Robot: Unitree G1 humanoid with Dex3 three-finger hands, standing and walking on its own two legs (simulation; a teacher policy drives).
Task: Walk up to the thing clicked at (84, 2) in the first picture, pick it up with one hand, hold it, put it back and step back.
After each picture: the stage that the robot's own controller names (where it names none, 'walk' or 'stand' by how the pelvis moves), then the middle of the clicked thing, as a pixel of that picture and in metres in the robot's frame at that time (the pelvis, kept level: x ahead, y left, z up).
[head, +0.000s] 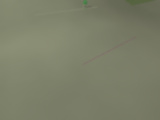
stand; (85, 4) +2.37 -0.13 -0.72
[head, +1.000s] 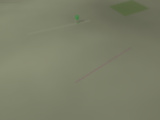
walk; (77, 19) +2.25 +0.15 -0.70
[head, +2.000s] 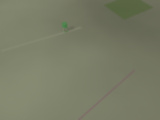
walk; (64, 27) +1.63 +0.27 -0.72
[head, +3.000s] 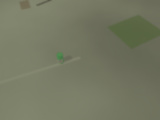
walk; (60, 58) +1.10 +0.26 -0.72
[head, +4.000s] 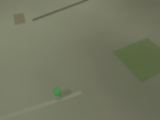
walk; (57, 94) +0.69 +0.21 -0.71
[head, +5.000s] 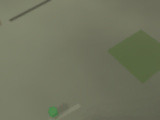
stand; (53, 113) +0.43 +0.21 -0.69
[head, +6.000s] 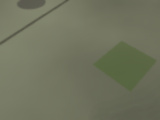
walk; out of the picture +0.39 +0.24 -0.72
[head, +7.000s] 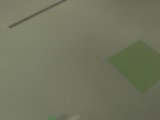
walk; out of the picture +0.38 +0.18 -0.69
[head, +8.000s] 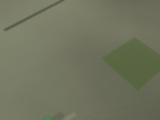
walk; out of the picture +0.40 +0.23 -0.68
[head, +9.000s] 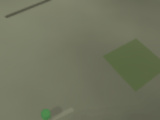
stand; (46, 115) +0.41 +0.19 -0.68
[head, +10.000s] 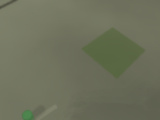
stand; (28, 117) +0.41 +0.28 -0.66
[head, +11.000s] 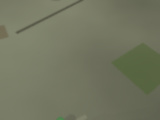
stand; out of the picture +0.43 +0.12 -0.70
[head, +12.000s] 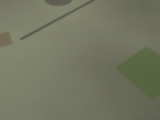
stand; out of the picture +0.40 +0.11 -0.72
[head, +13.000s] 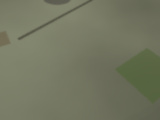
stand; out of the picture +0.35 +0.10 -0.72
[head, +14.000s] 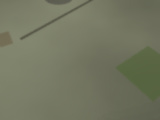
stand; out of the picture +0.37 +0.13 -0.72
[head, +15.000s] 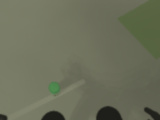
go down; (54, 89) +0.43 +0.12 -0.52
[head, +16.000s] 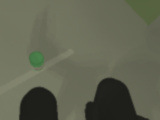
go down; (36, 61) +0.49 +0.14 -0.33
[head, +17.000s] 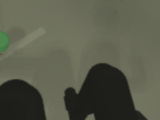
close in; out of the picture +0.48 +0.17 -0.26
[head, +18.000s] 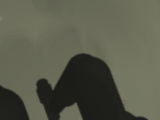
close; out of the picture +0.48 +0.20 -0.25
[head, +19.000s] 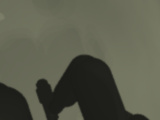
close; out of the picture +0.46 +0.19 -0.26
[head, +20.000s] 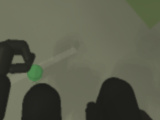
lift; (34, 74) +0.40 +0.15 -0.32
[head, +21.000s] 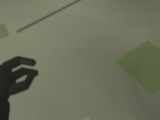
go down; out of the picture +0.33 +0.14 -0.65
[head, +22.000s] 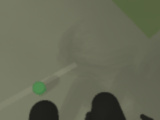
go down; (39, 89) +0.38 +0.15 -0.46
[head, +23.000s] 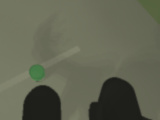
stand; (37, 74) +0.41 +0.14 -0.33
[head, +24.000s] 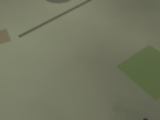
stand; out of the picture +0.31 +0.12 -0.66
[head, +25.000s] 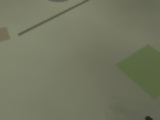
stand; out of the picture +0.32 +0.13 -0.66
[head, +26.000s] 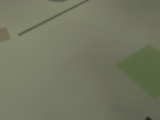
stand; out of the picture +0.32 +0.13 -0.66
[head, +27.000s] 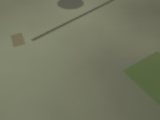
stand; out of the picture +0.34 +0.14 -0.72
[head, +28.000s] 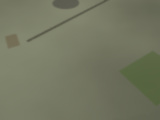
stand; out of the picture +0.32 +0.16 -0.73
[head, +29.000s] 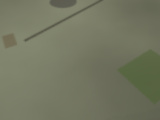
stand; out of the picture +0.31 +0.17 -0.73
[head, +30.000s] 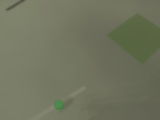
walk; (59, 106) +0.43 +0.15 -0.70
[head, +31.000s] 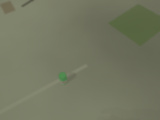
walk; (63, 78) +0.72 +0.22 -0.70
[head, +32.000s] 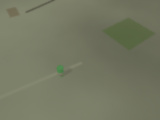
walk; (60, 71) +0.96 +0.18 -0.71
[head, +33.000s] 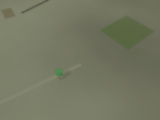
stand; (59, 74) +0.91 +0.19 -0.72
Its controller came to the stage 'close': yes
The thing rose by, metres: 0.03
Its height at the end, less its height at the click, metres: +0.00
